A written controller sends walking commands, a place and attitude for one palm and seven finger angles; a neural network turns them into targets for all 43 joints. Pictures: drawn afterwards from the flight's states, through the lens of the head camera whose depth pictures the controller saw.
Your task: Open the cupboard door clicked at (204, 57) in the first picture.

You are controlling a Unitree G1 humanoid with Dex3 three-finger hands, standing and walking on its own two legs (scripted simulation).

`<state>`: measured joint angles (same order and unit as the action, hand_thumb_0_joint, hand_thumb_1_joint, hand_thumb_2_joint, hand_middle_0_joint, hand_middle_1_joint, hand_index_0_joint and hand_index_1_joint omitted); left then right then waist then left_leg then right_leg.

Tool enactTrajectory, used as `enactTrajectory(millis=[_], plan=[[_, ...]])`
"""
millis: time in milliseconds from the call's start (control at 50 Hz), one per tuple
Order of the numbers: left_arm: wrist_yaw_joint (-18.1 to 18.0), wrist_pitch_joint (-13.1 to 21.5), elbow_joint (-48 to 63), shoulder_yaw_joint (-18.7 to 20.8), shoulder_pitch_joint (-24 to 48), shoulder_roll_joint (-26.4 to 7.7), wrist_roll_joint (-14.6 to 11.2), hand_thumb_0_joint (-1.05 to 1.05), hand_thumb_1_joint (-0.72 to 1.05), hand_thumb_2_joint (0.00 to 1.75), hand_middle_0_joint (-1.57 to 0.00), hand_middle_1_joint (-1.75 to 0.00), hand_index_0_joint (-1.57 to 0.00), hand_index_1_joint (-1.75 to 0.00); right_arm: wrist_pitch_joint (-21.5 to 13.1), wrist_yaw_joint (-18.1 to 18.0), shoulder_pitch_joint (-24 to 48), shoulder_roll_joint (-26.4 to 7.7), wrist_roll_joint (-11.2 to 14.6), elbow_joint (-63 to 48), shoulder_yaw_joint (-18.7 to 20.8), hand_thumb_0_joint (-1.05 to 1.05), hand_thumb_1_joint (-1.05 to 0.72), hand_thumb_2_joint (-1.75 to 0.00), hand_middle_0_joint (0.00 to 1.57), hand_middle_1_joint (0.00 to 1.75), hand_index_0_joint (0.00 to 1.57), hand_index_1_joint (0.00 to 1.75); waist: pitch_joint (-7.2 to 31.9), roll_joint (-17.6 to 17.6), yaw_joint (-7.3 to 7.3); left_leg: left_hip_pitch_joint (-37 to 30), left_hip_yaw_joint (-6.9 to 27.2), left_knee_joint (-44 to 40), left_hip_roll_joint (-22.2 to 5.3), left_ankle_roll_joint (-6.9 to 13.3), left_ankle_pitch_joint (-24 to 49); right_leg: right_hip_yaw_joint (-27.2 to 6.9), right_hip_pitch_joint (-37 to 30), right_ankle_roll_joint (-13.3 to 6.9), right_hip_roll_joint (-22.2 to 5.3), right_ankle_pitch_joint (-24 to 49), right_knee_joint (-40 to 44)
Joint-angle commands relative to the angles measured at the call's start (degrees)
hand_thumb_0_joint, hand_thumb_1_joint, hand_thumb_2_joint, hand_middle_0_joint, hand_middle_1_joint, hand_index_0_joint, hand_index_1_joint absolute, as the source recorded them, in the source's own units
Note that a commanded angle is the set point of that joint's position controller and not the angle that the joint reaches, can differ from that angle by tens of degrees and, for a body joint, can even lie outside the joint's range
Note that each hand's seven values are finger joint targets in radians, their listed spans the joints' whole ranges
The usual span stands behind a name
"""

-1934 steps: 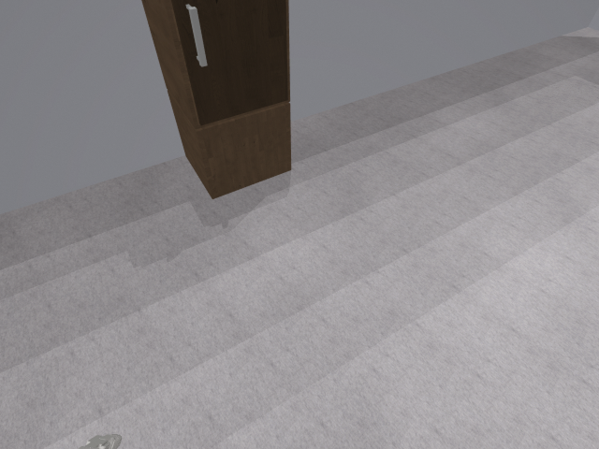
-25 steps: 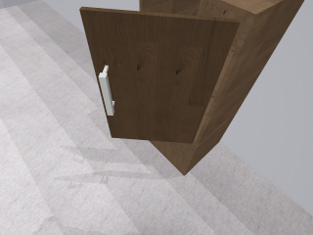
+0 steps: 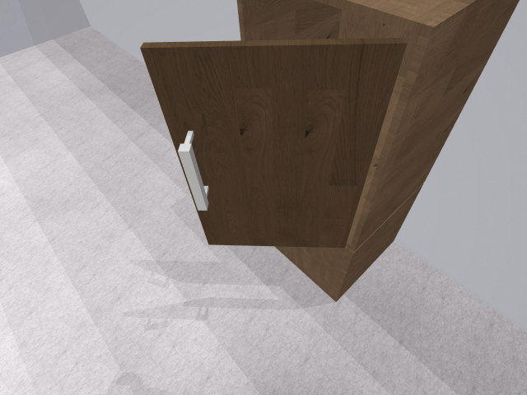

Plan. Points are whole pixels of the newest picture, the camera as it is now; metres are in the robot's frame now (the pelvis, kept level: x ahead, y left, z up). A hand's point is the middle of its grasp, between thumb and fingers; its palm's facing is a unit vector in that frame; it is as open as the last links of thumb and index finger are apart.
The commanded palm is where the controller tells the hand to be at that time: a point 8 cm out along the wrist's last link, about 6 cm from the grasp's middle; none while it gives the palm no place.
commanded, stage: look again from close up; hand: left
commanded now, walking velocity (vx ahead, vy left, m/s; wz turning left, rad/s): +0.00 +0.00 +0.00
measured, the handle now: (196, 172) +0.52 +0.18 +0.00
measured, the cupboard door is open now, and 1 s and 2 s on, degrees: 44 44 44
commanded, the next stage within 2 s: raise the hand with hooked fingers in 0.56 s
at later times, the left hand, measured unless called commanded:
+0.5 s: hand out of the picture +0.05 +0.14 -0.17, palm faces +0.00 -0.97 -0.24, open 7.3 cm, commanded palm none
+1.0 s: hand (185, 353) +0.18 +0.14 -0.03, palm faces +0.03 -1.00 -0.05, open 8.1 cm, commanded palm +0.14 +0.20 -0.05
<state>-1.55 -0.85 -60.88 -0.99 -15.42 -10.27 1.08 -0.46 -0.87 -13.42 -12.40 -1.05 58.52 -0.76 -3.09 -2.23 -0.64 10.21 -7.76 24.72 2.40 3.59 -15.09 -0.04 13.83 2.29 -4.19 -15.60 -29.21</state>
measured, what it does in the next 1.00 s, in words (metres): lowers itself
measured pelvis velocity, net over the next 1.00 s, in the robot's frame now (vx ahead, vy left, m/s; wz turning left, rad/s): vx -0.03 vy -0.07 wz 0.06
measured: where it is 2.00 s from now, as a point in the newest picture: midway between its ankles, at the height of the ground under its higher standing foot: outside the picture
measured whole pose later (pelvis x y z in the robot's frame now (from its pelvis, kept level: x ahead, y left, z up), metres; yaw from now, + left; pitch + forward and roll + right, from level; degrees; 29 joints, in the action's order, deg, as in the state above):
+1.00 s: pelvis -0.03 -0.07 -0.06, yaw +3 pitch +11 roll +2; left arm 22.5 34.5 -19.3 12.0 -14.0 -11.3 -15.7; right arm -15.5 -1.1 -7.0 -17.3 1.4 34.2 4.1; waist 6.9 1.9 -0.3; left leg 41.1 -2.7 55.7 -1.6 -1.7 -25.6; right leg 4.1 43.0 -3.3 -2.1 -27.2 -59.0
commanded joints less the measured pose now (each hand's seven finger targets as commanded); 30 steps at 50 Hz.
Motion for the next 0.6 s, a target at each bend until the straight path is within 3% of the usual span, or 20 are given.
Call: enactTrajectory(millis=[0, 180, 220, 400, 580], plan=[[-0.38, 1.56, 1.7, 1.13, -1.04, -7.34, -0.24, 0.0, 0.9, 0.9, -0.2, -0.3, -0.2, -0.3, -1.7, -0.45, -2.03, -4.99, 0.16, -1.25, 1.19, 0.0, -0.9, -0.9, 0.2, 0.3, 0.2, 0.3, 2.73, 2.65, 0.43, -1.73, 8.81, -5.29, -8.77, -0.5, 12.41, -2.95, -1.08, -3.83, -1.97, 9.74, 3.46], [-0.55, 1.8, 0.14, 1.28, -0.54, -6.59, -0.39, 0.0, 0.9, 0.9, -0.2, -0.3, -0.2, -0.3, -1.8, -0.76, -3.11, -3.64, 0.16, 2.24, 0.92, 0.0, -0.9, -0.9, 0.2, 0.3, 0.2, 0.3, 2.23, 1.31, 0.28, -2.01, 7.65, -5.03, -8.81, -1.22, 12.91, -3.21, -2.28, -4.37, -2.22, 12.46, 4.14], [-0.61, 2.02, 0.04, 1.32, -0.4, -6.69, -0.34, 0.0, 0.9, 0.9, -0.2, -0.3, -0.2, -0.3, -1.83, -0.83, -3.47, -3.55, 0.23, 2.66, 0.97, 0.0, -0.9, -0.9, 0.2, 0.3, 0.2, 0.3, 2.87, 2.69, 0.38, -2.43, 7.47, -4.29, -8.88, -1.33, 14.43, -3.19, -3.15, -4.46, -2.34, 15.22, 4.11], [-0.7, 2.23, -0.32, 1.46, -0.03, -6.64, -0.3, 0.0, 0.9, 0.9, -0.2, -0.3, -0.2, -0.3, -1.58, -1.03, -3.81, -2.42, 0.18, 4.03, 0.97, 0.0, -0.9, -0.9, 0.2, 0.3, 0.2, 0.3, 1.7, 2.92, 0.38, -2.62, 7.02, -4.1, -8.91, -1.87, 13.71, -3.21, -3.41, -4.92, -2.49, 17.66, 5.2], [-0.75, 2.63, -0.39, 1.62, -0.7, -6.87, -0.47, 0.0, 0.9, 0.9, -0.2, -0.3, -0.2, -0.3, -1.33, -1.16, -3.76, -2.54, 0.19, 4.49, 1.1, 0.0, -0.9, -0.9, 0.2, 0.3, 0.2, 0.3, 3.21, 3.24, 0.5, -3.71, 6.36, -3.44, -8.95, -2.61, 13.12, -3.72, -4.89, -5.36, -2.97, 22.18, 6.0]])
